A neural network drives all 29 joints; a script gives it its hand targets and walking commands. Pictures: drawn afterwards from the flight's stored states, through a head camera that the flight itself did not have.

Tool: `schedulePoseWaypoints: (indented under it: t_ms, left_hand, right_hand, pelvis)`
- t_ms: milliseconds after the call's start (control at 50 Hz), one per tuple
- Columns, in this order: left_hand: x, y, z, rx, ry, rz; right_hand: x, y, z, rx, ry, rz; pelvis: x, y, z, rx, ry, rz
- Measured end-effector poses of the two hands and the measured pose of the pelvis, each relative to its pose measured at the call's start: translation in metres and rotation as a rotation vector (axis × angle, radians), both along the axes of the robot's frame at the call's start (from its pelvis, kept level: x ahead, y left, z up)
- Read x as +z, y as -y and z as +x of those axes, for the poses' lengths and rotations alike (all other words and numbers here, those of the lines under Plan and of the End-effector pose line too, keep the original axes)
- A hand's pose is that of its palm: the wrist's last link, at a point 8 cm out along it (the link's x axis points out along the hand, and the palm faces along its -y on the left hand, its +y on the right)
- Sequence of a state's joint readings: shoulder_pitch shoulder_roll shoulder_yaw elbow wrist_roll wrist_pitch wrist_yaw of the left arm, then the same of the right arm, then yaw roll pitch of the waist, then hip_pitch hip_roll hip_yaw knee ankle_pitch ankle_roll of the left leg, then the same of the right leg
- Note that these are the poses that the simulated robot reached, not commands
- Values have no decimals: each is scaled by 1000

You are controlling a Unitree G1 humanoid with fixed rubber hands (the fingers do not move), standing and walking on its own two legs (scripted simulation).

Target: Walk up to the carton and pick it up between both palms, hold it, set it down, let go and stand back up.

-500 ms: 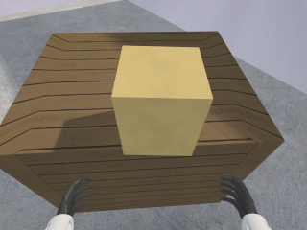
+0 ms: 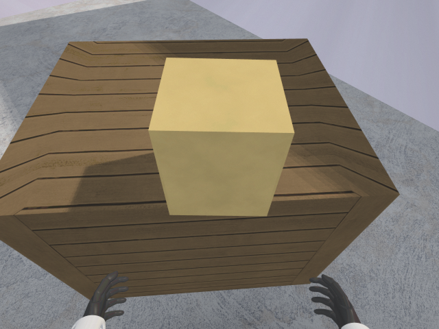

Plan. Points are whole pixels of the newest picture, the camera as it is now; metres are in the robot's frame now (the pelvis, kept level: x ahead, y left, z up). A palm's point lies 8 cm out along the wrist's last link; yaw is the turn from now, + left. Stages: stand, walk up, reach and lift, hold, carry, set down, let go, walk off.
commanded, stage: let go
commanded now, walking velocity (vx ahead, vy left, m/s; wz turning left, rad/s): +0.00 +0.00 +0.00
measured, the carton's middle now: (219, 142) +0.44 +0.01 +0.08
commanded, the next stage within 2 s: stand in 0.34 s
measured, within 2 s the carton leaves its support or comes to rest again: neither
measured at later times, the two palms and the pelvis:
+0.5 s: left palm out of the picture +0.14 +0.25 -0.10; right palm out of the picture +0.12 -0.24 -0.11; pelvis +0.01 +0.01 -0.01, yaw -3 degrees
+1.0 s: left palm out of the picture +0.11 +0.24 -0.13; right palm out of the picture -0.04 -0.22 -0.16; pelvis +0.00 +0.02 -0.02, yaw -9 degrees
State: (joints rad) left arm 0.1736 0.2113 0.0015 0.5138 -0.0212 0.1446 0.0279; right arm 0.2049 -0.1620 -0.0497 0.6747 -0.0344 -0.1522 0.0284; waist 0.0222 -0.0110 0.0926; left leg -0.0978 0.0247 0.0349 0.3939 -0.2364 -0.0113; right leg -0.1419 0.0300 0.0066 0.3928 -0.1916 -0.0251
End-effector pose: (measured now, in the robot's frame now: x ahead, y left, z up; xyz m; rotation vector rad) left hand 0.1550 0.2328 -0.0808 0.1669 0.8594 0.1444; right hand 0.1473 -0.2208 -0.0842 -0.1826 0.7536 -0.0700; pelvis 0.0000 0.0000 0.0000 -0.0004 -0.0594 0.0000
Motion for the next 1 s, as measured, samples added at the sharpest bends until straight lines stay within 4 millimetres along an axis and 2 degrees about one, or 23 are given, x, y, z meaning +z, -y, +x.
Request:
schedulePoseWaypoints:
  t_ms: [360, 400, 480, 580, 640, 720, 820, 1000]
  left_hand:
    - [-2, 1, 12, -28, 3, -13]
    - [-4, -2, 9, -66, 19, 18]
    - [-17, -13, -13, -96, -34, 49]
    - [-33, -18, -43, -99, -142, 62]
    - [-39, -18, -54, -106, -183, 63]
    - [-45, -19, -57, -118, -203, 53]
    - [-51, -18, -49, -136, -188, 34]
    - [-45, -8, -50, -169, -184, 48]
  right_hand:
    - [0, 0, 10, -6, 17, -10]
    - [-6, 3, 6, -17, -35, -22]
    - [-26, 17, -19, -84, -175, -41]
    - [-47, 33, -65, -166, -321, -49]
    - [-54, 36, -94, -202, -393, -52]
    - [-56, 30, -128, -243, -463, -52]
    - [-56, 17, -161, -293, -502, -43]
    - [-71, -4, -182, -325, -524, 34]
  pelvis:
    - [0, -6, 8, -4, 9, -6]
    - [-2, -8, 9, -23, -13, -6]
    - [-8, -10, 11, -47, -46, -1]
    - [-14, -12, 12, -77, -74, 5]
    - [-17, -14, 10, -86, -86, 5]
    - [-17, -19, 7, -101, -100, 6]
    - [-18, -24, 4, -128, -95, 17]
    - [-17, -23, -3, -157, -70, 20]
